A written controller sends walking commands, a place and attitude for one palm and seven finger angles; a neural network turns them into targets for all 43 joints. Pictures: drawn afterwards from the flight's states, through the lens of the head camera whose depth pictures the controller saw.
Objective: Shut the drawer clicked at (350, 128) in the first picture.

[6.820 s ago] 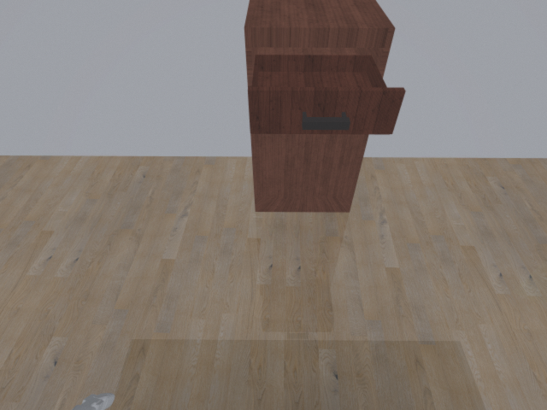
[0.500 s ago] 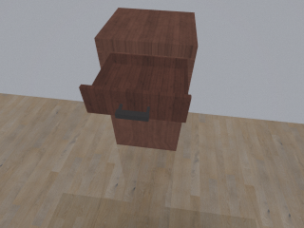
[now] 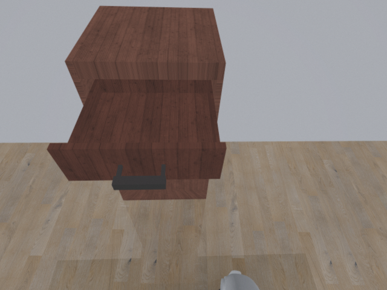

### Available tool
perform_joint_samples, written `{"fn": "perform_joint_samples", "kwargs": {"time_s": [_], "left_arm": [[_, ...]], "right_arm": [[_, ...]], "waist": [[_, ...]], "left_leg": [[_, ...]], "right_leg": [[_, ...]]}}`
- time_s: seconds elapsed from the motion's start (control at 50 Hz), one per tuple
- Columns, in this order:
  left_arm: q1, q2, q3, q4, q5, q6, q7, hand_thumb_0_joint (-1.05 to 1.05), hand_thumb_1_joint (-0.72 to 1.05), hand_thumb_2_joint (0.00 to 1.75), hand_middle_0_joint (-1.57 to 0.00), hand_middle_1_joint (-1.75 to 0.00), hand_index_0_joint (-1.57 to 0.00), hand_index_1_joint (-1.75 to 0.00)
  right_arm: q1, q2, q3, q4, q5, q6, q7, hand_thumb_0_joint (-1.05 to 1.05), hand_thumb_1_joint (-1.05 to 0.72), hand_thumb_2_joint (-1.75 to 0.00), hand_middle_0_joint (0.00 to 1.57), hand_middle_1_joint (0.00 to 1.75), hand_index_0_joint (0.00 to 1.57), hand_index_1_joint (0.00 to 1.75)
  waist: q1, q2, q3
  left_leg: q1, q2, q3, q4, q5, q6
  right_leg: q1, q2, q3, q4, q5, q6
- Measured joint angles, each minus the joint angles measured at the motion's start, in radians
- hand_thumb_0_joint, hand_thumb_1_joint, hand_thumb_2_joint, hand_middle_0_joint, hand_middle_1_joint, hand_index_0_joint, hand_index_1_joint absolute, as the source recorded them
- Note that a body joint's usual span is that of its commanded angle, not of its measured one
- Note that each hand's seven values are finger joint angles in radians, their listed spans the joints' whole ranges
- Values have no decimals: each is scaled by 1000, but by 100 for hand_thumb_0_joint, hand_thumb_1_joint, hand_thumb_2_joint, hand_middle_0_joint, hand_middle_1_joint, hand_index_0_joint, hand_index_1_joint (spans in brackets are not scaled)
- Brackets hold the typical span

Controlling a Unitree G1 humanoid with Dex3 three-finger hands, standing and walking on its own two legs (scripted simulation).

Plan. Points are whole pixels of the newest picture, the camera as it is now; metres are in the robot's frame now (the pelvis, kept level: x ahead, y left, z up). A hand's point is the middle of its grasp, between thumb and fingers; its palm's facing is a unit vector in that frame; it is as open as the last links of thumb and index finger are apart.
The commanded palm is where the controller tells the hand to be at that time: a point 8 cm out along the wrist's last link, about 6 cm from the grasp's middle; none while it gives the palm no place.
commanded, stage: come to a stop and stand still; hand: left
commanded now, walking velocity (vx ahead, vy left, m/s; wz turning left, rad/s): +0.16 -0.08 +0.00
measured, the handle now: (140, 175) +0.39 +0.14 -0.03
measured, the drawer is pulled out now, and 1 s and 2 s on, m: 0.29 0.29 0.29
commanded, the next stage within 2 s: none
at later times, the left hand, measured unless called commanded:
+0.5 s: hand out of the picture +0.11 +0.16 -0.17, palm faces +0.09 -0.97 -0.24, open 7.3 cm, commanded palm none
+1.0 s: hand out of the picture +0.02 +0.22 -0.17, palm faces +0.01 -0.97 -0.22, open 7.4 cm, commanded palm none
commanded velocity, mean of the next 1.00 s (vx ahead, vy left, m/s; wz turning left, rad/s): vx -0.06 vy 0.05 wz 0.00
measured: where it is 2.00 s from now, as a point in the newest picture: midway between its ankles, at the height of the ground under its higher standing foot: outside the picture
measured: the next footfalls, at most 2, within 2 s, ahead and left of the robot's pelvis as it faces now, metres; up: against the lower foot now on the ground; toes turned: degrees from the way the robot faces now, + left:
right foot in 0.10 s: +0.18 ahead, -0.14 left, +0.00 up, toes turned -7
left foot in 0.58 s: +0.05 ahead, +0.10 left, +0.00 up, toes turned +3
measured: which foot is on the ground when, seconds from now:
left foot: down 0.00-0.10, up 0.12-0.56, down 0.58-1.00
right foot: up 0.00-0.08, down 0.10-0.62, up 0.64-0.76, down 0.78-1.00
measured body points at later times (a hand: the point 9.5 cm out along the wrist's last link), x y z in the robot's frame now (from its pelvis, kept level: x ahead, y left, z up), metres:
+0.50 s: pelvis +0.05 -0.03 -0.01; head +0.08 -0.04 +0.44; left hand +0.11 +0.21 -0.15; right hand +0.13 -0.27 -0.16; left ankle +0.03 +0.10 -0.71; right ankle +0.14 -0.13 -0.74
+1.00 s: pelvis +0.02 +0.04 +0.00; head +0.02 +0.02 +0.45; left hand +0.02 +0.27 -0.15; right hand +0.03 -0.19 -0.17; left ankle +0.01 +0.10 -0.74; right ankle +0.08 -0.09 -0.74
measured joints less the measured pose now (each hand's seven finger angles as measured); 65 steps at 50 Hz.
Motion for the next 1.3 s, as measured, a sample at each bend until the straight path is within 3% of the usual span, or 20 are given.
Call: {"fn": "perform_joint_samples", "kwargs": {"time_s": [0.08, 0.12, 0.16, 0.22, 0.38, 0.52, 0.58, 0.62, 0.66, 0.74, 0.78, 0.82, 0.88, 0.96, 1.12, 1.3], "left_arm": [[-39, -15, -10, -19, -1, -26, -2, 0, 91, 90, -20, -30, -19, -30], [-44, -21, -11, -23, 1, -56, 2, 0, 91, 90, -20, -30, -20, -30], [-48, -42, -19, -16, -6, -67, 11, 0, 91, 90, -20, -30, -20, -30], [-35, -69, -34, 3, -9, -55, 27, 0, 91, 90, -20, -30, -20, -30], [-34, -60, -24, -14, 5, -10, 53, -2, 93, 90, -21, -30, -20, -30], [20, -30, -20, -16, 15, 13, 56, -1, 91, 90, -21, -30, -20, -30], [86, -19, -32, -30, 11, 24, 66, 0, 90, 90, -21, -30, -20, -30], [113, -9, -35, -18, 3, 40, 64, 0, 90, 90, -21, -30, -20, -30], [149, -8, -36, -14, 1, 54, 60, 0, 90, 90, -21, -30, -20, -30], [199, 1, -39, -23, 2, 53, 50, 0, 90, 90, -20, -30, -20, -30], [214, 5, -39, -31, 3, 42, 48, 0, 90, 90, -20, -30, -20, -30], [210, -16, -46, -26, 4, 33, 48, 0, 90, 90, -20, -30, -20, -30], [217, -39, -62, -29, 2, 16, 42, 0, 90, 90, -20, -30, -20, -30], [213, -47, -68, -22, -2, 14, 40, 0, 90, 90, -20, -30, -20, -30], [172, -50, -73, 5, -1, 12, 45, 1, 92, 90, -20, -30, -20, -30], [131, -44, -71, 25, -10, 2, 50, 1, 92, 90, -20, -30, -20, -30]], "right_arm": [[25, -8, -6, 20, 2, 13, 4, 0, -91, -90, 20, 30, 20, 30], [27, -12, -9, 34, 13, 25, 10, 0, -91, -90, 20, 30, 20, 30], [-10, -30, -13, 33, 24, 43, 7, 0, -91, -90, 20, 30, 20, 30], [-71, -54, -20, 8, 30, 57, -5, 0, -91, -90, 20, 30, 20, 30], [-241, -99, -43, -96, 20, 103, -1, 0, -91, -90, 20, 30, 19, 30], [-309, -110, -43, -158, 21, 97, 16, 0, -91, -90, 20, 30, 19, 30], [-273, -124, -42, -216, 22, 84, 20, 0, -91, -90, 20, 30, 20, 30], [-257, -120, -37, -229, 16, 81, 15, 0, -91, -90, 20, 30, 20, 30], [-233, -118, -24, -242, 10, 88, 16, 0, -91, -90, 20, 30, 20, 30], [-211, -104, -3, -241, 8, 98, 20, 0, -91, -90, 20, 30, 20, 30], [-204, -100, 4, -238, 11, 97, 19, 0, -92, -90, 20, 30, 20, 30], [-209, -114, 1, -226, 15, 94, 14, 0, -93, -90, 20, 30, 20, 30], [-198, -127, 4, -213, 19, 88, 14, 0, -94, -90, 20, 30, 20, 30], [-159, -117, 15, -183, 19, 75, 17, 0, -93, -90, 20, 30, 20, 30], [-92, -101, 27, -104, 20, 67, 12, 0, -91, -90, 20, 30, 20, 30], [-101, -80, 38, -66, 22, 50, 3, 0, -91, -90, 20, 30, 20, 30]], "waist": [[-23, 29, 27], [-14, 35, 31], [-11, 60, 50], [-1, 69, 48], [46, 64, 29], [85, 35, 15], [76, 43, -33], [73, 31, -43], [74, 45, -64], [71, 55, -83], [77, 43, -81], [82, 72, -59], [69, 92, -41], [54, 68, -35], [41, 46, -44], [36, 56, -35]], "left_leg": [[4, 36, 0, 106, -97, -36], [-74, 57, -26, 326, -176, -24], [-191, 55, -97, 600, -220, -5], [-320, 37, -120, 757, -192, -7], [-460, 4, -126, 656, -130, -32], [-365, -13, -131, 474, -131, -31], [-261, -24, -110, 286, -71, -13], [-233, -54, -88, 271, -22, 22], [-212, -59, -70, 268, -32, 49], [-204, -79, -45, 252, -27, 71], [-223, -98, -30, 260, -27, 76], [-232, -89, -27, 260, -22, 80], [-232, -89, -34, 216, 12, 83], [-222, -95, -35, 162, 44, 89], [-184, -102, -41, 107, 57, 93], [-155, -97, -55, 86, 45, 86]], "right_leg": [[113, 32, -29, -209, 26, -27], [146, 46, -36, -222, 57, -46], [159, 68, -54, -189, 4, -56], [210, 81, -63, -249, 5, -52], [220, 68, -67, -333, 56, -58], [189, 40, -43, -344, 94, -31], [152, 21, -34, -279, 73, -7], [149, 4, 2, -223, -1, 2], [151, 21, 36, -175, -101, -3], [179, 54, 70, -99, -117, -8], [223, 61, 86, -162, -99, -13], [226, 72, 90, -193, -65, -2], [234, 72, 83, -251, -22, 6], [244, 69, 84, -300, 3, 5], [276, 66, 82, -339, 10, 12], [304, 70, 70, -352, -10, 16]]}}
